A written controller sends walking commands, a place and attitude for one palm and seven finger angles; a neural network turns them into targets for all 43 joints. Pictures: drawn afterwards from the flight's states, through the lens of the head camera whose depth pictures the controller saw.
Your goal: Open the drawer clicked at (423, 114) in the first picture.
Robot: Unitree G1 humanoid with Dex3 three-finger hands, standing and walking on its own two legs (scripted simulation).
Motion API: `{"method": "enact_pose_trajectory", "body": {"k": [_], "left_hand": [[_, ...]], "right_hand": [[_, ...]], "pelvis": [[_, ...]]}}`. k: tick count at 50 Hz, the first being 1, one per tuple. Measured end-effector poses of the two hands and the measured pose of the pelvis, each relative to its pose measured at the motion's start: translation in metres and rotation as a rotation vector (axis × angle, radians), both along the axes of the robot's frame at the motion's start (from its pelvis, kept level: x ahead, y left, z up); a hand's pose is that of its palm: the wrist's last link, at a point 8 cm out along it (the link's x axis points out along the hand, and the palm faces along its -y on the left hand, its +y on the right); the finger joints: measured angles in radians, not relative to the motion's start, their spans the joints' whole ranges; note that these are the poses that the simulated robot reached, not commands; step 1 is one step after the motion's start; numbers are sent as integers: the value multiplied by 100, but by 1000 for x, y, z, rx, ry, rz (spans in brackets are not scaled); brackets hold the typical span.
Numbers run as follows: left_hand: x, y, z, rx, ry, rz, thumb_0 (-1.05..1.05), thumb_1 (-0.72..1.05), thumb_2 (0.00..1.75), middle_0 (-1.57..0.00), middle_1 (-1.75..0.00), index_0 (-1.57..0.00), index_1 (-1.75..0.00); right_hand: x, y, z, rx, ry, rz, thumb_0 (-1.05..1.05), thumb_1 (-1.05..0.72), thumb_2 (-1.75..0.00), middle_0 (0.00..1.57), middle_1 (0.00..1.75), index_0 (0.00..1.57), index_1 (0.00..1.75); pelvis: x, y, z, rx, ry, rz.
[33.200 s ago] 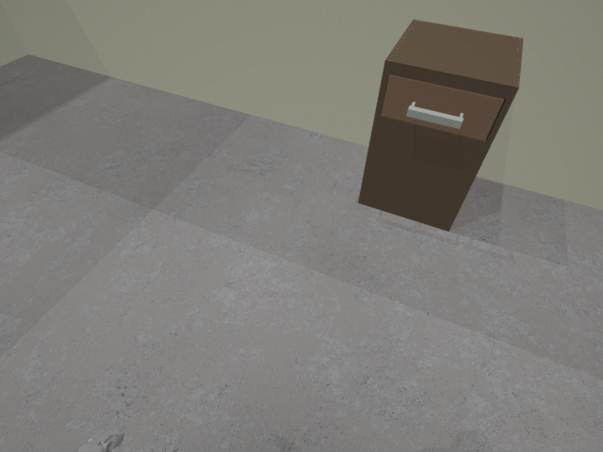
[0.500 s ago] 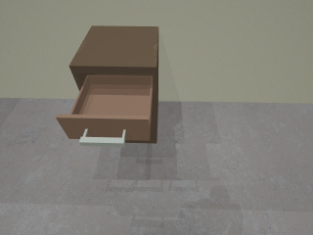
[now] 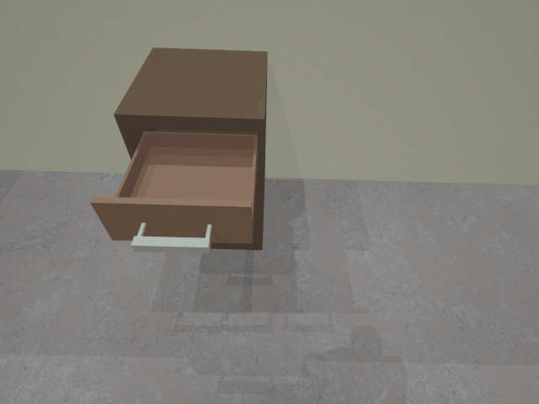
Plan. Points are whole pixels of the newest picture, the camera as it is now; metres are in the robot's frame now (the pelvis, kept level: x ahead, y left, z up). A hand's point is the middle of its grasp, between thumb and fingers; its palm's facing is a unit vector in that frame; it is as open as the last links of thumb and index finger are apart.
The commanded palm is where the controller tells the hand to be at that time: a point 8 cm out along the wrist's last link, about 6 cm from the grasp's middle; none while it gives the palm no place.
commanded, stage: look to check the result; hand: left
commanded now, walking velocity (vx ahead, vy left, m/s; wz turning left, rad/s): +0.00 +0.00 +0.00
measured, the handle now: (174, 236) +0.52 +0.27 -0.21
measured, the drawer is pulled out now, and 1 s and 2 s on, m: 0.30 0.30 0.30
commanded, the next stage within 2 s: stand and wait in 0.52 s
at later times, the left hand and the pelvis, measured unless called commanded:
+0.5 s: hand out of the picture -0.02 +0.15 -0.18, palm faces +0.04 -0.99 -0.16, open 7.4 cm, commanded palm none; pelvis +0.00 +0.00 +0.00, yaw +0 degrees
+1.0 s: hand out of the picture -0.01 +0.14 -0.18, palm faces +0.05 -0.98 -0.17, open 7.4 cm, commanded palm none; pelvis +0.01 -0.01 +0.00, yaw +0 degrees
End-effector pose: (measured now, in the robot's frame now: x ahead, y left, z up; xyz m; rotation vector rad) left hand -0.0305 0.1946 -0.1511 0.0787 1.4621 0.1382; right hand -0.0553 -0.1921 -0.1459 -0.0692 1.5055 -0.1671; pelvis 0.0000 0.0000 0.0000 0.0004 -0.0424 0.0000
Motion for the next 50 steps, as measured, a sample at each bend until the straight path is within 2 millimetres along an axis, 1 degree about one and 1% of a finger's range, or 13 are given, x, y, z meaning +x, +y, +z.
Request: {"method": "enact_pose_trajectory", "body": {"k": [6, 14, 23, 33, 50], "left_hand": [[-3, 6, 2, 19, 10, 3, 0, 91, 90, -20, -30, -20, -30], [-2, 9, 4, 33, 10, 1, 0, 91, 90, -20, -30, -20, -30], [4, 5, 4, 29, -4, -2, 0, 91, 90, -20, -30, -20, -30], [6, -1, 3, 19, -1, -1, 0, 91, 90, -20, -30, -20, -30], [11, -3, 5, 31, 5, 0, 0, 91, 90, -20, -30, -20, -30]], "right_hand": [[-1, 4, -1, 11, 4, -8, 0, -91, -90, 19, 30, 20, 30], [4, 7, -3, 23, -7, -8, 0, -91, -90, 19, 30, 20, 30], [11, 3, -4, 21, -22, -5, 0, -91, -90, 19, 30, 20, 30], [12, -3, -3, 12, -10, -2, 0, -91, -90, 19, 30, 20, 30], [18, -8, -3, 17, -3, 1, 0, -91, -90, 19, 30, 20, 30]], "pelvis": [[1, 0, 0, 0, 1, 0], [2, 0, 0, 2, 2, -2], [3, -2, 0, 4, 1, -3], [4, -5, 1, 4, 5, -1], [9, -11, 1, 5, 8, 1]]}}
